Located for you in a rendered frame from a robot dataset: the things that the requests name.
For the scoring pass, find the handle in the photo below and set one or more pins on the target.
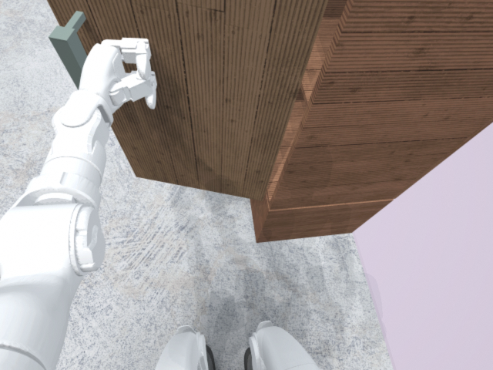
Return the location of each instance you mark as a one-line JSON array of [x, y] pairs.
[[69, 47]]

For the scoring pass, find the robot left upper arm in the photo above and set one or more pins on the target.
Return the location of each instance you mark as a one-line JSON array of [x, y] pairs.
[[45, 251]]

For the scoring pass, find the robot right shin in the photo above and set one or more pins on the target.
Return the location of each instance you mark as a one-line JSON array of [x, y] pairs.
[[263, 324]]

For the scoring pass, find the right robot thigh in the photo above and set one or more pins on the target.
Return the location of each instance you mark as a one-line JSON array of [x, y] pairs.
[[273, 348]]

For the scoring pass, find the cupboard door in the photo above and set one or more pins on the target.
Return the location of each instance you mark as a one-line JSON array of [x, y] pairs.
[[228, 73]]

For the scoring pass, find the left robot forearm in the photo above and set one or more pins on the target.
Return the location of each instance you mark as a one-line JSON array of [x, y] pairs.
[[74, 167]]

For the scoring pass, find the robot left hand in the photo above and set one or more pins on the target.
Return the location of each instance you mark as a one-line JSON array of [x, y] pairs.
[[103, 72]]

